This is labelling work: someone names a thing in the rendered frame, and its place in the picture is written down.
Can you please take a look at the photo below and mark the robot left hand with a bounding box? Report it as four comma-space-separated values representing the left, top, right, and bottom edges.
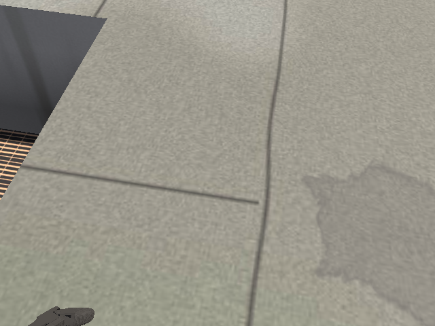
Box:
28, 306, 94, 326

